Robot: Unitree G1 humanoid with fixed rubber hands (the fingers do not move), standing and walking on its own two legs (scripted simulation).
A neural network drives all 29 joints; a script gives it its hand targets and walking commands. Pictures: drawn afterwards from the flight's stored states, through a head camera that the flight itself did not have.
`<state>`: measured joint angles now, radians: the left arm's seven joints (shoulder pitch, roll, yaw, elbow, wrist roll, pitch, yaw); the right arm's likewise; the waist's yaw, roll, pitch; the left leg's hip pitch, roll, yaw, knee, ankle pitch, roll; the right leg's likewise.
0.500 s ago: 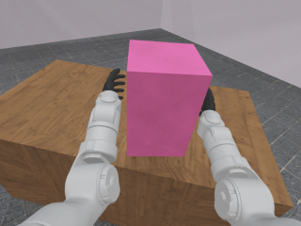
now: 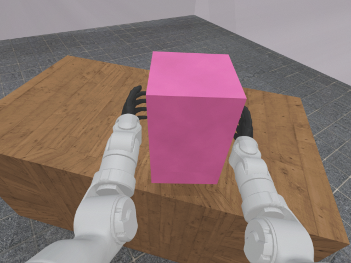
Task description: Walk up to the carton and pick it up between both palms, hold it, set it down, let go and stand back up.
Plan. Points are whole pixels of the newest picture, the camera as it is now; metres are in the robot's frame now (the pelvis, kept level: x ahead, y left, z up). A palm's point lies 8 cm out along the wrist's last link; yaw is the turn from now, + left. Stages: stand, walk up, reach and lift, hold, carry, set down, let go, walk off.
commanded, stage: set down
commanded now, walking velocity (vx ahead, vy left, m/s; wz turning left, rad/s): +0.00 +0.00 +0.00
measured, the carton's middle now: (187, 122) +0.43 -0.02 +0.11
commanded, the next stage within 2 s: none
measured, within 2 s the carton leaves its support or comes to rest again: rests again in 1.22 s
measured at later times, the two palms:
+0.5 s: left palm (134, 128) +0.41 +0.12 +0.10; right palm (241, 147) +0.37 -0.15 +0.09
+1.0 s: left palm (139, 134) +0.43 +0.11 +0.07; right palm (240, 153) +0.37 -0.16 +0.06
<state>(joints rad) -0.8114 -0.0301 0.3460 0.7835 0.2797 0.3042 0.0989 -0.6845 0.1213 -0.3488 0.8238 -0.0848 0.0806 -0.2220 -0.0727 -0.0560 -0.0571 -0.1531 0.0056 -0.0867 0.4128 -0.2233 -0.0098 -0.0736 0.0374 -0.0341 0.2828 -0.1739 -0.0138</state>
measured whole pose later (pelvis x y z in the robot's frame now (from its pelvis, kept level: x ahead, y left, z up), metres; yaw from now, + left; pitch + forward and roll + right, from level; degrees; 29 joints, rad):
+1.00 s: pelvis +0.01 +0.00 +0.00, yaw -3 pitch +6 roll -1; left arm -0.81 -0.05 0.46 1.00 0.33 0.03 0.07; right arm -0.64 0.18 -0.59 0.89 -0.36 -0.14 -0.11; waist -0.03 -0.05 -0.07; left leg -0.26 0.02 -0.02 0.37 -0.20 -0.01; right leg -0.22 0.03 -0.01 0.28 -0.16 -0.01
